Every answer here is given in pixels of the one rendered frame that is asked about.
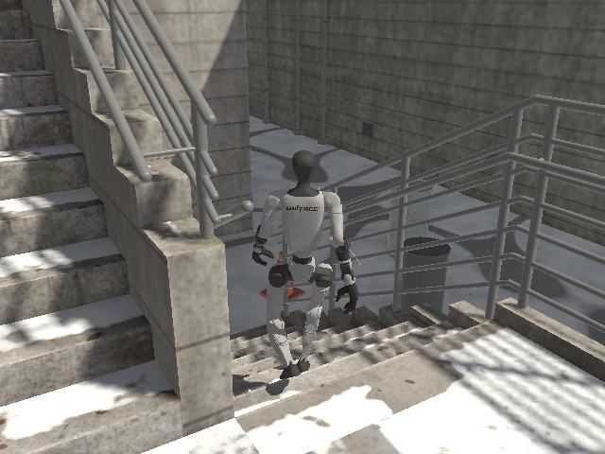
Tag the stairs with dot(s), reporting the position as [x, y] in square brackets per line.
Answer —
[335, 352]
[77, 368]

